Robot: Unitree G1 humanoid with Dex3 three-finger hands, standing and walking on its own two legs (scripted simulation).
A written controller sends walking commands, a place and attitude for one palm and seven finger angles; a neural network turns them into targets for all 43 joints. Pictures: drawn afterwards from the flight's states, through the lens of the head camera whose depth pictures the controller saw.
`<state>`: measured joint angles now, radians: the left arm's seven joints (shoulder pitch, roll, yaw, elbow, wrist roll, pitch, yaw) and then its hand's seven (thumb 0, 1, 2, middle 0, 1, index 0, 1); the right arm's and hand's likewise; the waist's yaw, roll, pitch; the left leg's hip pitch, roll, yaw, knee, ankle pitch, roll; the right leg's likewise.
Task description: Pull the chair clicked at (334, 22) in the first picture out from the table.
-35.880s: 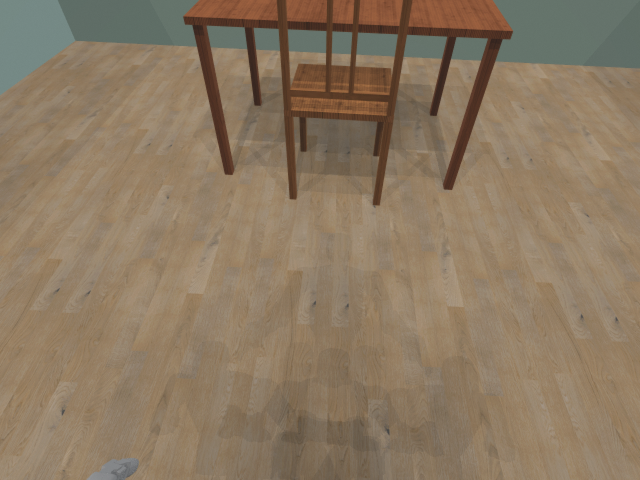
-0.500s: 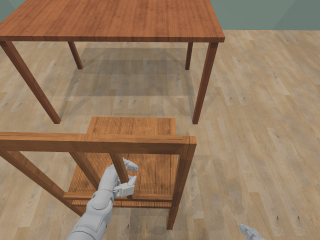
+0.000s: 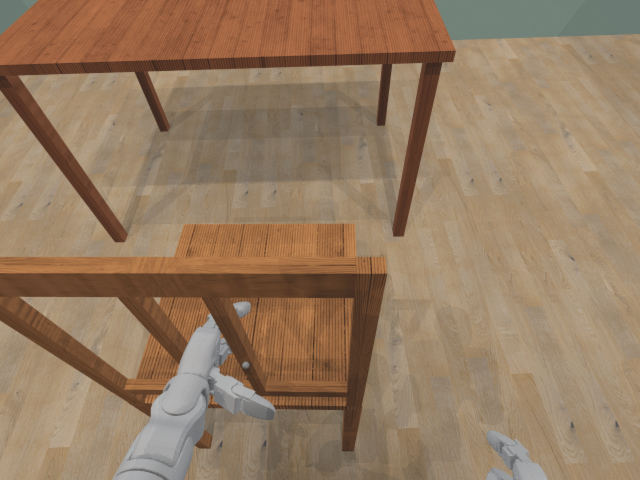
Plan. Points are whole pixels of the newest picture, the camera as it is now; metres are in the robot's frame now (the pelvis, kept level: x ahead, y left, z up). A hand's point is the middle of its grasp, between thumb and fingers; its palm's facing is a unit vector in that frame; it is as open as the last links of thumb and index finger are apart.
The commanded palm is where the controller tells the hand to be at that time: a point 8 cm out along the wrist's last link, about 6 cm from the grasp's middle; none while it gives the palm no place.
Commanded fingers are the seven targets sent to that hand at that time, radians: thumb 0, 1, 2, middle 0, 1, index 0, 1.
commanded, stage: open the thumb and straighten the fingers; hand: left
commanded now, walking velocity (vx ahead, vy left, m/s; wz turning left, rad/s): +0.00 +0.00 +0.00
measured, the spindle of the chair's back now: (179, 348) +0.30 +0.20 -0.03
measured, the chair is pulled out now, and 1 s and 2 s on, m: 0.59 0.59 0.59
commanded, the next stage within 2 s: draw the fingers out of the gap in 0.12 s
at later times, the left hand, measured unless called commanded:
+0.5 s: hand (234, 412) +0.22 +0.12 -0.05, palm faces -0.13 -0.98 -0.14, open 17.5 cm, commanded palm +0.21 +0.17 -0.03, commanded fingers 0.00 -0.55 0.20 0.00 0.00 0.00 0.00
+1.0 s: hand (225, 477) +0.15 +0.12 -0.05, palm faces -0.11 -0.99 -0.13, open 17.5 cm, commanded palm +0.13 +0.17 -0.03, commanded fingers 0.00 -0.55 0.20 0.00 0.00 0.00 0.00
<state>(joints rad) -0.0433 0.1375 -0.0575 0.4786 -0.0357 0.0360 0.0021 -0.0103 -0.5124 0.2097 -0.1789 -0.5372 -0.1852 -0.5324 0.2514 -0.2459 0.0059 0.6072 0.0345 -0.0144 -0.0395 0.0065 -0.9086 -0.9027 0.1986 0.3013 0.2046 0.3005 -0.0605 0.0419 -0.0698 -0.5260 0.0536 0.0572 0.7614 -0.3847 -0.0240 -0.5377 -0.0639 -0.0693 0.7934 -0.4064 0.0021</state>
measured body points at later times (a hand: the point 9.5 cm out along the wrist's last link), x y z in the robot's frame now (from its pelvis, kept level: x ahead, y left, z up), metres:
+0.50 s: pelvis +0.01 +0.00 -0.01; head +0.05 -0.02 +0.44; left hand +0.22 +0.17 -0.04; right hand +0.15 -0.26 -0.11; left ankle -0.01 +0.14 -0.71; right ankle -0.01 -0.12 -0.71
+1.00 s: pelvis +0.00 +0.01 -0.03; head +0.04 +0.00 +0.42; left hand +0.15 +0.17 -0.04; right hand +0.19 -0.22 -0.10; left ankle -0.01 +0.14 -0.71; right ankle -0.01 -0.12 -0.71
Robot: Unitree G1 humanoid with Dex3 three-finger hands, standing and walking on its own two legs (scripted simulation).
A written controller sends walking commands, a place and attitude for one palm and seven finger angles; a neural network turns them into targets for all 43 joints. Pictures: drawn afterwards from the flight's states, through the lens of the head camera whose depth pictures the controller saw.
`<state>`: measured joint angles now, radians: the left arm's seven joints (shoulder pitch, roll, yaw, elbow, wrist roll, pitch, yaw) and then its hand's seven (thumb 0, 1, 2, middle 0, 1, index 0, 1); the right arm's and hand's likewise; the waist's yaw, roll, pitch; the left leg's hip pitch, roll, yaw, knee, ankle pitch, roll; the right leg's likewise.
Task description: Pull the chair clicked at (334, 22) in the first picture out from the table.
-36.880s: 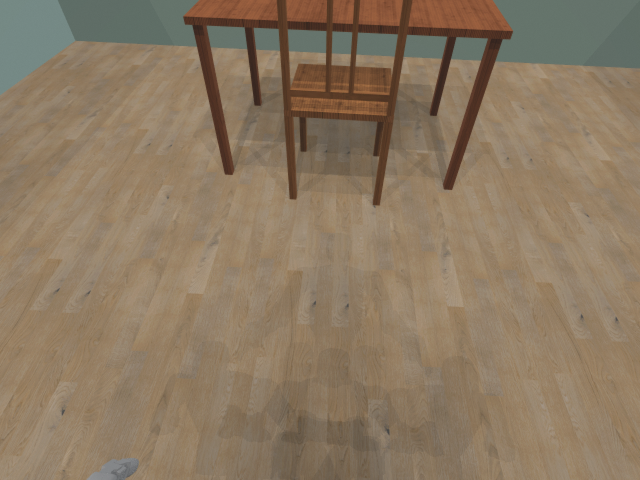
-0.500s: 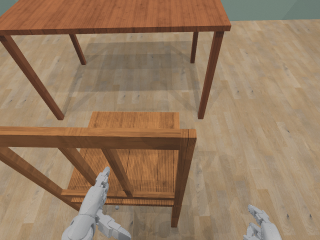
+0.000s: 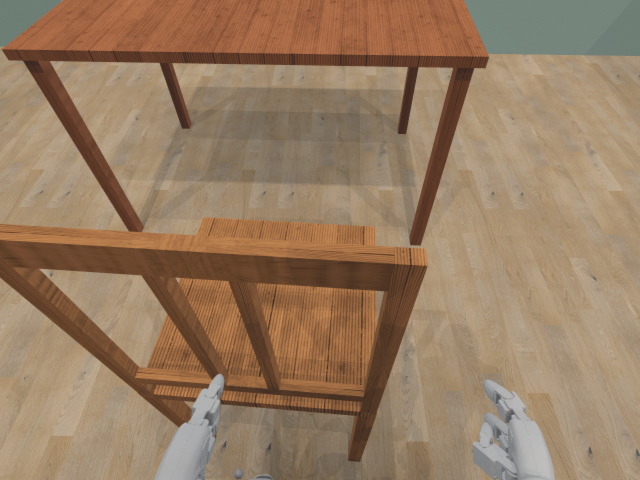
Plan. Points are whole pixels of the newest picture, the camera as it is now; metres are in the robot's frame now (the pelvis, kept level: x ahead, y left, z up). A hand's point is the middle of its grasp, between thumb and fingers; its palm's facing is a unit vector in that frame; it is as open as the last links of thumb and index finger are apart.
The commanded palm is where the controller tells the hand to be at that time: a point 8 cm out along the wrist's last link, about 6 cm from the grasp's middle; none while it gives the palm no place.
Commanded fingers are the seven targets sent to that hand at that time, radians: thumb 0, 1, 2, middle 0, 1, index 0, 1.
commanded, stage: draw the hand back to the body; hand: left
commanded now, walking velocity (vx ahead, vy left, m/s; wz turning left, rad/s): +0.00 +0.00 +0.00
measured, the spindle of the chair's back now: (196, 337) +0.30 +0.17 +0.00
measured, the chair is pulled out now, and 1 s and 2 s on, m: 0.59 0.59 0.59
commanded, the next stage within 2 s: step back with the hand held close in 1.68 s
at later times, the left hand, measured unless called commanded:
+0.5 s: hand (188, 447) +0.16 +0.14 +0.06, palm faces -0.06 -0.99 -0.08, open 17.5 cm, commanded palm +0.13 +0.21 +0.08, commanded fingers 0.00 -0.51 0.22 -0.00 -0.01 -0.00 -0.01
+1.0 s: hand (51, 389) +0.19 +0.23 +0.15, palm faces +0.33 -0.84 -0.44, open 13.7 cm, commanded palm +0.14 +0.27 +0.18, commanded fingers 0.00 0.39 0.65 -0.13 -0.19 -0.13 -0.19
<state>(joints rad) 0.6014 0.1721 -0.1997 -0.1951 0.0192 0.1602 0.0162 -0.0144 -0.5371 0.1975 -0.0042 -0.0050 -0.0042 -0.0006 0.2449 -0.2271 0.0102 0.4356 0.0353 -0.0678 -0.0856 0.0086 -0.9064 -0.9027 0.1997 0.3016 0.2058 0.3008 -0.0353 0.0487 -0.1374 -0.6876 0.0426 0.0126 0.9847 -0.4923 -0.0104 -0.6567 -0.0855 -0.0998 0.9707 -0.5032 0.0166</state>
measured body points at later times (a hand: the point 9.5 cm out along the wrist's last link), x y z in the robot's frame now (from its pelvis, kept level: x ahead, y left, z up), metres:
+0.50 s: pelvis -0.02 +0.00 -0.02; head +0.04 -0.01 +0.42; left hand +0.16 +0.19 +0.06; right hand +0.18 -0.23 -0.11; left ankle +0.00 +0.13 -0.68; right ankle -0.01 -0.13 -0.68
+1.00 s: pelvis +0.01 +0.00 +0.04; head +0.01 -0.03 +0.49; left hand +0.16 +0.27 +0.18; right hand +0.20 -0.23 -0.04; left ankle +0.00 +0.13 -0.68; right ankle -0.01 -0.13 -0.68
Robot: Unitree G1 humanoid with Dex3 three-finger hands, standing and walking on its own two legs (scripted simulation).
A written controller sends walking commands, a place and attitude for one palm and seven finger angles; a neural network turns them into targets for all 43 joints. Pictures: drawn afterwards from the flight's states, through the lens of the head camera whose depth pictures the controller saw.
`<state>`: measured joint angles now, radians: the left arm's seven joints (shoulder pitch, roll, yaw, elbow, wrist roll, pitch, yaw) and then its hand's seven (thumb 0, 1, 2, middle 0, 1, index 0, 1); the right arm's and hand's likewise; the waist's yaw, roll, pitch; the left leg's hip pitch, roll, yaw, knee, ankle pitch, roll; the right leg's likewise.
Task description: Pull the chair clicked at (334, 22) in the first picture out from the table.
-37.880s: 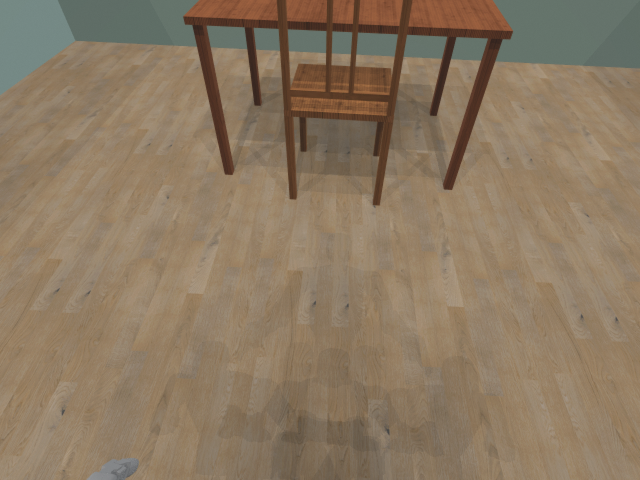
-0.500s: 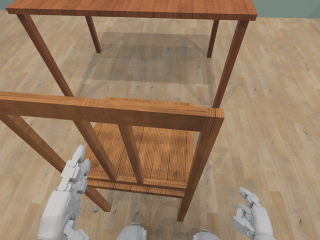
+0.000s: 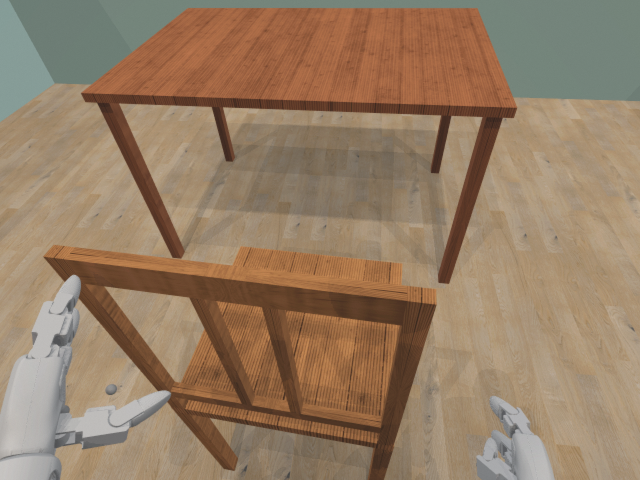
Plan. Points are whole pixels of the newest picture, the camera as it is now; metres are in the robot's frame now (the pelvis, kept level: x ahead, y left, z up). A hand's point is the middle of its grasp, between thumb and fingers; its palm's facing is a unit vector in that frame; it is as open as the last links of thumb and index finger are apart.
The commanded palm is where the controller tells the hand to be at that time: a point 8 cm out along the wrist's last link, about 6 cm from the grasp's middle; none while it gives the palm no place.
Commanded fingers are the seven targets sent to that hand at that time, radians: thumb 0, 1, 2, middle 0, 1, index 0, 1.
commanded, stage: draw the hand back to the body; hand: left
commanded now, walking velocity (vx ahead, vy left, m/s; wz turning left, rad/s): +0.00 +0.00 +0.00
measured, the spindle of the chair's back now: (229, 356) +0.29 +0.18 -0.04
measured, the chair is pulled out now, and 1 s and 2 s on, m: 0.59 0.59 0.59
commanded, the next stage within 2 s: step back with the hand held close in 0.68 s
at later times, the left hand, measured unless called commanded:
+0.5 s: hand (71, 323) +0.21 +0.26 +0.17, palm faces +0.46 -0.76 -0.45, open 7.7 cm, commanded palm +0.15 +0.30 +0.19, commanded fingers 0.00 0.90 0.90 -0.20 -0.30 -0.20 -0.30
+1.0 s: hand (79, 326) +0.21 +0.25 +0.17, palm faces +0.37 -0.78 -0.50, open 7.4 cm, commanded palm +0.14 +0.29 +0.19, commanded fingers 0.00 0.90 0.90 -0.20 -0.30 -0.20 -0.30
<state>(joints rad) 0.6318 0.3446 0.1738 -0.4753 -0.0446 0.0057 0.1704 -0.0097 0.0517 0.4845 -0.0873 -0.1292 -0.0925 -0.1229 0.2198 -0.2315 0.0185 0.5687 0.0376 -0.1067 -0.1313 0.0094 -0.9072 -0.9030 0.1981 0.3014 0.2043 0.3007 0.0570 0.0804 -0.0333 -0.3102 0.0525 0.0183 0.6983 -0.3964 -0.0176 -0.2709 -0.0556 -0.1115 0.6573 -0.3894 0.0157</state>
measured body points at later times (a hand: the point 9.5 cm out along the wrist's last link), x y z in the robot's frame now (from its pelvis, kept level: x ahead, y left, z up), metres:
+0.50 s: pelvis +0.01 +0.00 +0.02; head +0.01 -0.04 +0.47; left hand +0.18 +0.30 +0.19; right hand +0.20 -0.23 -0.08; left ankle -0.02 +0.13 -0.72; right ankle -0.03 -0.13 -0.72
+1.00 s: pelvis -0.01 +0.00 +0.02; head +0.02 -0.03 +0.47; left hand +0.18 +0.29 +0.20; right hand +0.17 -0.24 -0.08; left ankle -0.02 +0.13 -0.72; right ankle -0.03 -0.13 -0.72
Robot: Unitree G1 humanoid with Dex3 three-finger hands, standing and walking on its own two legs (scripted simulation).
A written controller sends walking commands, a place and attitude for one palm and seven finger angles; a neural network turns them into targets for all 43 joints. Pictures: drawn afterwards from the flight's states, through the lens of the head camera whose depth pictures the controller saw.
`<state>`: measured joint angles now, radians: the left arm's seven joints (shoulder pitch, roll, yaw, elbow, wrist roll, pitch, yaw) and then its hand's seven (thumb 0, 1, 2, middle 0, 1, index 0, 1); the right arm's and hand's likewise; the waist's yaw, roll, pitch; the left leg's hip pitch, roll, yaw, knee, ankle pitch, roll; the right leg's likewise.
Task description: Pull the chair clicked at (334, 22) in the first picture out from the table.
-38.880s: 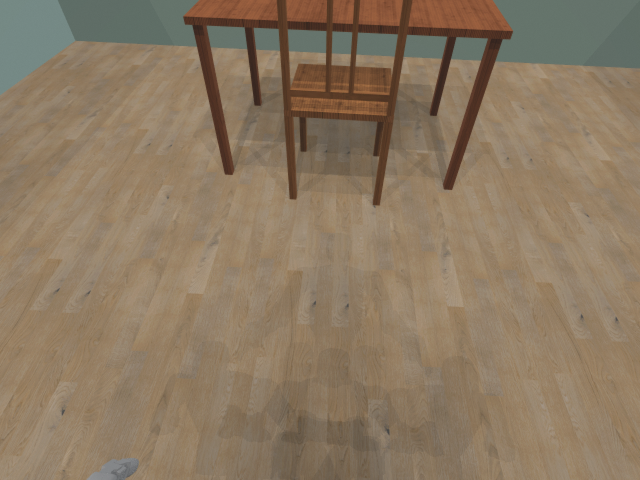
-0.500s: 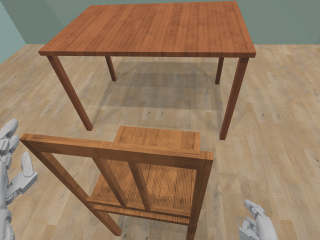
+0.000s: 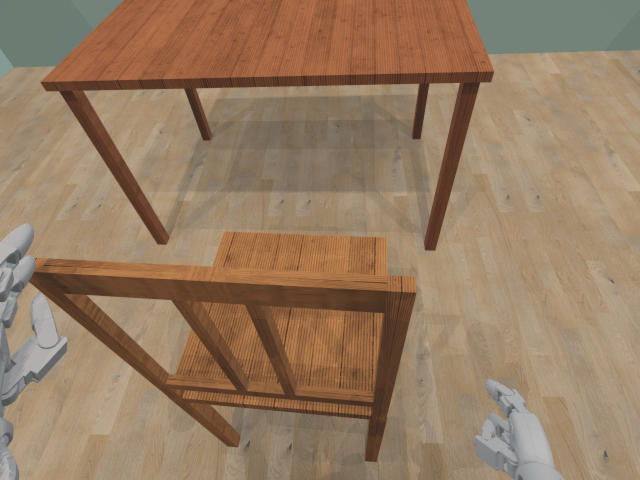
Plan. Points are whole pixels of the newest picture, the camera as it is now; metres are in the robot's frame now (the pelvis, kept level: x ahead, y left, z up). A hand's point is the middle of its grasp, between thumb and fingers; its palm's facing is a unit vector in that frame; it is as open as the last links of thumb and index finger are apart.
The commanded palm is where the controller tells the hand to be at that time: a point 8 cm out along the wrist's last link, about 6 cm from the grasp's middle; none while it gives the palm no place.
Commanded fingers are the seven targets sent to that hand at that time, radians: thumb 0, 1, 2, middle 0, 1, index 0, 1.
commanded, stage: step back with the hand held close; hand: left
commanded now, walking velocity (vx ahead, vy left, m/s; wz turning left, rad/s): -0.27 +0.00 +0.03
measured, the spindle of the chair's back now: (219, 349) +0.29 +0.19 -0.06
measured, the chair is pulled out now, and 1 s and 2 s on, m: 0.59 0.59 0.59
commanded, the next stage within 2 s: stop stepping back and stand still in 1.44 s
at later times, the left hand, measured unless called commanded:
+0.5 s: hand out of the picture +0.13 +0.27 +0.15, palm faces +0.44 -0.76 -0.48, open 7.4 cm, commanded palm +0.07 +0.31 +0.18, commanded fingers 0.00 0.90 0.90 -0.20 -0.30 -0.20 -0.30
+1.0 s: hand out of the picture +0.09 +0.27 +0.16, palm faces +0.47 -0.74 -0.49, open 7.4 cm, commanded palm +0.02 +0.31 +0.18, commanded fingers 0.00 0.90 0.90 -0.20 -0.30 -0.20 -0.30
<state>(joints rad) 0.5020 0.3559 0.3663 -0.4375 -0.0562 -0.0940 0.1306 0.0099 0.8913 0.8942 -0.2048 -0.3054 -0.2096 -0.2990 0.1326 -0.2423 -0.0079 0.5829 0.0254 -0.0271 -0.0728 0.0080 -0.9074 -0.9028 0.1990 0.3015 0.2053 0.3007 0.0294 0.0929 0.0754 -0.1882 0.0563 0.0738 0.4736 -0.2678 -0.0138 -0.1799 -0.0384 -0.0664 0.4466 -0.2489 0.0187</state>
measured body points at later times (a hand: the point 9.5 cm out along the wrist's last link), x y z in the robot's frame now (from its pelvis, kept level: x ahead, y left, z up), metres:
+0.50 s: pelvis -0.07 +0.01 -0.01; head -0.05 +0.00 +0.44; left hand +0.10 +0.30 +0.18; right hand +0.11 -0.24 -0.10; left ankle -0.01 +0.12 -0.74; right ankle -0.01 -0.13 -0.74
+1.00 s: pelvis -0.11 +0.00 -0.02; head -0.08 +0.02 +0.43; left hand +0.06 +0.31 +0.19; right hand +0.08 -0.23 -0.10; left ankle -0.01 +0.12 -0.74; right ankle -0.02 -0.13 -0.73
